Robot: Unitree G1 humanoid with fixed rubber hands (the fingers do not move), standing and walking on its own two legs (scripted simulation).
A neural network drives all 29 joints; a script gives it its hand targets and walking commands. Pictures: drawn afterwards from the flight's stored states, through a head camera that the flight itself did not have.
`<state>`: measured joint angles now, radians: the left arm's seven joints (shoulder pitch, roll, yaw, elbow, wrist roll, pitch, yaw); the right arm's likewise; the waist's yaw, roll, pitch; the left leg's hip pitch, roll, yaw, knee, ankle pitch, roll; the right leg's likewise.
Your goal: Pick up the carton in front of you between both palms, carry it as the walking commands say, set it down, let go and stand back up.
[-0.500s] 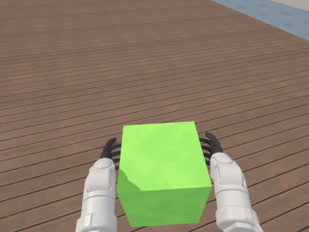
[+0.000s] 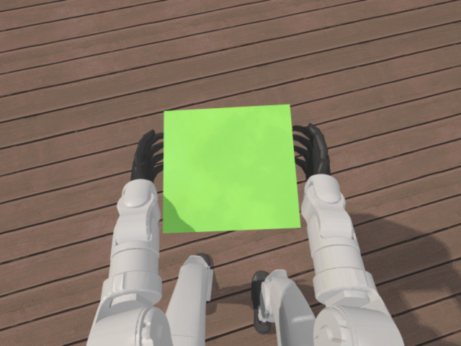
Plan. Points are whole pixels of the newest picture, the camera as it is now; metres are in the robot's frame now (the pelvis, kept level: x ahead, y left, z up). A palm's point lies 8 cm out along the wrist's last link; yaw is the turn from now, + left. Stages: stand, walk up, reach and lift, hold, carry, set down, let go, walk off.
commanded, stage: set down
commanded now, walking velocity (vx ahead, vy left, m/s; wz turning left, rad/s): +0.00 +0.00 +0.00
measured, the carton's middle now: (231, 179) +0.40 +0.05 -0.16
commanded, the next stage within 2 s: none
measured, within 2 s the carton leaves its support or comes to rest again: neither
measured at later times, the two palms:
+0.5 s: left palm (161, 175) +0.40 +0.21 -0.23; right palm (293, 163) +0.46 -0.09 -0.20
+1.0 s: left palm (172, 183) +0.42 +0.21 -0.38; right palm (276, 164) +0.49 -0.08 -0.36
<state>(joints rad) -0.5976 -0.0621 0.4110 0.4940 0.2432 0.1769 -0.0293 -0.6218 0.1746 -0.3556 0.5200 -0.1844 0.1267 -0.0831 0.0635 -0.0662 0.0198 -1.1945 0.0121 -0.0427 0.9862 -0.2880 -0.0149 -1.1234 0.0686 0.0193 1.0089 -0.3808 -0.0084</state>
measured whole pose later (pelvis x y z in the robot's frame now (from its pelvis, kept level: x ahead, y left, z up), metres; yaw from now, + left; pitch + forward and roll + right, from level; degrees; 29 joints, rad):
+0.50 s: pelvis -0.04 +0.01 -0.14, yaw -1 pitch +43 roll -2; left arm -0.89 -0.07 0.51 0.54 0.27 0.33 0.05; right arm -1.01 0.03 -0.46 0.71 -0.24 0.27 -0.02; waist 0.05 -0.07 -0.15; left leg -1.88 -0.01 -0.02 1.52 -0.39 0.01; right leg -1.81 0.07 0.03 1.57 -0.51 0.03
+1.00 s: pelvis -0.05 -0.01 -0.25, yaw -1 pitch +46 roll +0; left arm -1.09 0.01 0.55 0.63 0.20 0.30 0.07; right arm -1.30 -0.11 -0.30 0.90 -0.16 0.26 -0.08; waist 0.10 -0.07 0.02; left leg -2.23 0.01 -0.03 1.86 -0.44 -0.04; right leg -2.17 0.10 0.01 1.94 -0.58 0.00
